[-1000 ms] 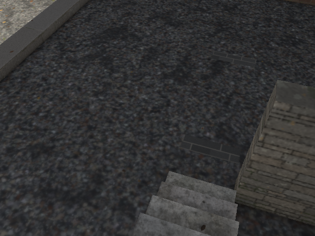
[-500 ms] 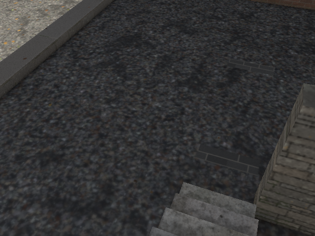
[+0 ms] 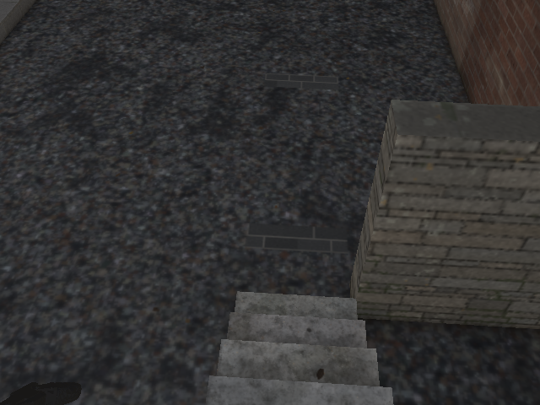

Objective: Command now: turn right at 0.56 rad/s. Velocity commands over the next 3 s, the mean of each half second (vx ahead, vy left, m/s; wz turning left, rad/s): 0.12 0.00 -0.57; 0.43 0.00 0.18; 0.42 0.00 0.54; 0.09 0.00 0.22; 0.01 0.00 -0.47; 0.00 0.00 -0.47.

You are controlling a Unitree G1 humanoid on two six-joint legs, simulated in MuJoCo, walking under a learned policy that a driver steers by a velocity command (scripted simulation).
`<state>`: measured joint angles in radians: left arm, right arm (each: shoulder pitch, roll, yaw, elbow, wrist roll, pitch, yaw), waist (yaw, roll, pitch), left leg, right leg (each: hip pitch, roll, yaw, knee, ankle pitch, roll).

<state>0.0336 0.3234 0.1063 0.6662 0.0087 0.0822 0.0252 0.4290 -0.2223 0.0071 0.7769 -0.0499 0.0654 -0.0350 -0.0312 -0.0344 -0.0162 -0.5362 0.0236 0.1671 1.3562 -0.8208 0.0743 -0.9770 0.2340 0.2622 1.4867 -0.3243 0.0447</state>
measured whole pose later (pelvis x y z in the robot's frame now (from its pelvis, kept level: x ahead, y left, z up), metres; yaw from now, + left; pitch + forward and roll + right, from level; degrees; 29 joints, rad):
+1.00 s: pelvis +0.12 -0.18 -0.01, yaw -13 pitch +0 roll -1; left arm 0.65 0.12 0.00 1.10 0.07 -0.09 0.04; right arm 0.13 -0.16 -0.03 0.92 -0.04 0.00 0.03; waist 0.12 0.08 -0.05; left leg -0.66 -0.09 -0.03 0.97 0.35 0.09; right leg -0.26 0.10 -0.17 1.31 -0.92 -0.15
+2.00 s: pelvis +0.74 -0.13 -0.47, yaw +11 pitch -3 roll -1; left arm 0.21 0.17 0.02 1.02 -0.02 0.01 0.01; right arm 0.28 -0.21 -0.01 0.99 0.01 0.01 -0.02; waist -0.03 0.05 0.02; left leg -0.22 -0.03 0.08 0.64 -0.34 0.06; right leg -0.22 0.01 0.07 0.73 -0.23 0.09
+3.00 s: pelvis +0.80 -0.12 -0.66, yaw -17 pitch -1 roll +5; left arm 0.22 0.22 -0.02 0.71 0.01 -0.03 0.05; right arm -0.01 -0.24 -0.01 0.59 -0.01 0.19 0.03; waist 0.05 0.04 0.02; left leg -0.97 -0.16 0.02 2.01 -0.38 -0.18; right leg -0.45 0.07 0.21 0.61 -0.13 -0.06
